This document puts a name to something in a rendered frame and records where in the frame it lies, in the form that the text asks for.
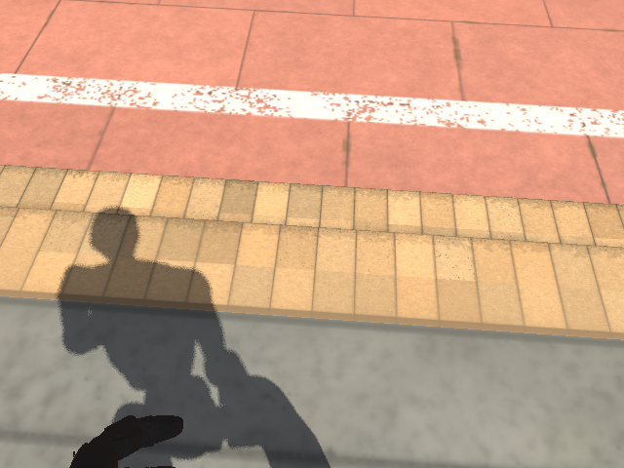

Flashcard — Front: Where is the robot left hand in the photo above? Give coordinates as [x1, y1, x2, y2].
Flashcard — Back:
[69, 415, 183, 468]

